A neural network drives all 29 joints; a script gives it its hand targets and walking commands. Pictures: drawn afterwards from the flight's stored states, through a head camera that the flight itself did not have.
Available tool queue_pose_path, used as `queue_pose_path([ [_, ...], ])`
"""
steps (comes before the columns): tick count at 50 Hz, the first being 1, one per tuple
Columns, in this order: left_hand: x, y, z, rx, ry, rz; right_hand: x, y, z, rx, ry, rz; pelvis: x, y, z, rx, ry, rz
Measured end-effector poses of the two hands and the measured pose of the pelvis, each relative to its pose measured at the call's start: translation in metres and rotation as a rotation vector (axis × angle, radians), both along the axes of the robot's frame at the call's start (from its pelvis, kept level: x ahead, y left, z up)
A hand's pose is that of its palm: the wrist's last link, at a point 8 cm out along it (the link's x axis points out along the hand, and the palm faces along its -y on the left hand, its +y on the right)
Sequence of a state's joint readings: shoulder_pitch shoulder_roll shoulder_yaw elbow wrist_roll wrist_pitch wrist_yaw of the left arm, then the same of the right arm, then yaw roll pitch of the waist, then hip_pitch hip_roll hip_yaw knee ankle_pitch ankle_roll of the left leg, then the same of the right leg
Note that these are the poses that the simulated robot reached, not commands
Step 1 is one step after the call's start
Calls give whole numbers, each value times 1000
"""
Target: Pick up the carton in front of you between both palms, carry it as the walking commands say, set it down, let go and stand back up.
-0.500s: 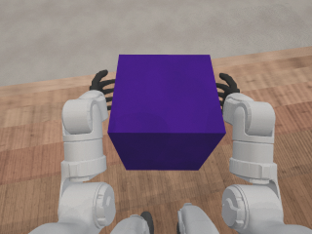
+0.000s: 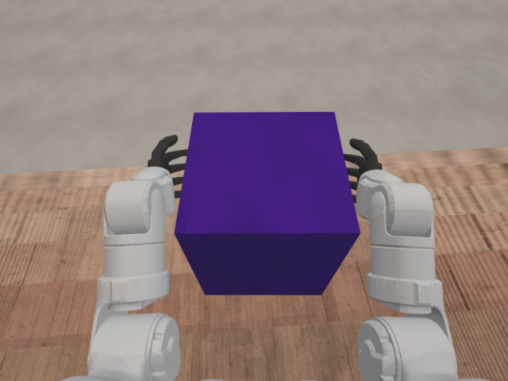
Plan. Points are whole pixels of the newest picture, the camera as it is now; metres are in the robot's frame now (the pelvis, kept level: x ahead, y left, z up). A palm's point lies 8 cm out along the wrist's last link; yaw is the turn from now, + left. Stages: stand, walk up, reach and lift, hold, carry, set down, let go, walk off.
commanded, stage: carry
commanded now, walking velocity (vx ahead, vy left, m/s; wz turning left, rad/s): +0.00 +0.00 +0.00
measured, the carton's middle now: (263, 212) +0.36 +0.01 +0.03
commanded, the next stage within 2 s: none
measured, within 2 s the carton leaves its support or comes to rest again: neither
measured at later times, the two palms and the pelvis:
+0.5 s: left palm (225, 149) +0.58 +0.09 -0.05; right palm (356, 149) +0.58 -0.21 -0.05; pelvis +0.22 -0.06 -0.20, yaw -2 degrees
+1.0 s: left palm (250, 106) +0.91 +0.04 -0.21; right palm (341, 120) +0.87 -0.26 -0.22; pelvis +0.53 -0.07 -0.34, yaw -2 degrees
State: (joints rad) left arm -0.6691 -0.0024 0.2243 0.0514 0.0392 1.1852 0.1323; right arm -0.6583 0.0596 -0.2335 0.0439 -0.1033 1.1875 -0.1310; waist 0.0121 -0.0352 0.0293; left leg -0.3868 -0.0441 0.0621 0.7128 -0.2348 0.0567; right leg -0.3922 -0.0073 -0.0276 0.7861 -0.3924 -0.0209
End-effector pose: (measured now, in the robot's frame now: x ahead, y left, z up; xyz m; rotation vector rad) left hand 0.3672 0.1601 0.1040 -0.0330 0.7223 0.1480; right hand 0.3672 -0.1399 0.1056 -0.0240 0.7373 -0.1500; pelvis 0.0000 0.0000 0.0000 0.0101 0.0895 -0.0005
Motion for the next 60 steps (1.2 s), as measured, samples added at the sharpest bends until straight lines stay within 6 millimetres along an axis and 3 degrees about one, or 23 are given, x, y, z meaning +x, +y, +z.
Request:
queue_pose_path([
  [6, 46, -23, 19, 32, -17, -69, 22, -22, 5, 19, -17, -53, 39, 6, 1, 5, -20, -24],
  [9, 79, -42, 26, 48, -69, -123, 41, -39, 7, 21, -68, -91, 63, 7, -16, 6, -17, -29],
  [12, 113, -69, 15, 48, -80, -174, 57, -63, -7, 6, -74, -134, 91, 2, -40, 9, -19, -17],
  [17, 163, -96, -33, 41, -76, -179, 112, -89, -47, 10, -71, -96, 149, -19, -103, 47, -68, -39],
  [20, 188, -90, -70, 78, -115, -123, 163, -86, -79, 20, -110, -23, 185, -35, -159, 47, -86, -45],
  [22, 199, -82, -104, 74, -89, -86, 188, -79, -109, 20, -86, 13, 199, -45, -184, 18, -84, -40],
  [26, 215, -68, -173, 38, 39, -10, 224, -66, -172, 22, 41, 64, 228, -64, -205, 3, -75, -25],
  [30, 241, -64, -218, 32, 119, 32, 262, -61, -220, 52, 121, 75, 261, -74, -210, 9, -57, -16],
  [35, 296, -68, -247, 20, 112, 48, 313, -65, -252, 67, 112, 58, 314, -82, -216, 22, -27, -33],
  [40, 366, -72, -264, 27, 44, 37, 376, -70, -273, 82, 43, 35, 384, -82, -238, 3, -16, -54],
  [44, 438, -76, -275, 35, -50, -6, 436, -75, -285, 63, -53, 16, 453, -79, -277, -28, -44, -58],
  [47, 500, -100, -289, 33, -115, -94, 473, -97, -300, 26, -117, -48, 498, -75, -313, -25, -46, -44],
  [50, 544, -124, -312, 49, -87, -155, 500, -119, -328, 29, -87, -95, 534, -69, -337, -15, -37, -39],
  [55, 595, -143, -361, 56, 29, -182, 543, -137, -372, 40, 30, -136, 594, -70, -353, -3, -40, -49],
  [60, 655, -147, -394, 25, 36, -151, 615, -143, -392, -10, 39, -88, 658, -87, -376, -8, -42, -28],
])
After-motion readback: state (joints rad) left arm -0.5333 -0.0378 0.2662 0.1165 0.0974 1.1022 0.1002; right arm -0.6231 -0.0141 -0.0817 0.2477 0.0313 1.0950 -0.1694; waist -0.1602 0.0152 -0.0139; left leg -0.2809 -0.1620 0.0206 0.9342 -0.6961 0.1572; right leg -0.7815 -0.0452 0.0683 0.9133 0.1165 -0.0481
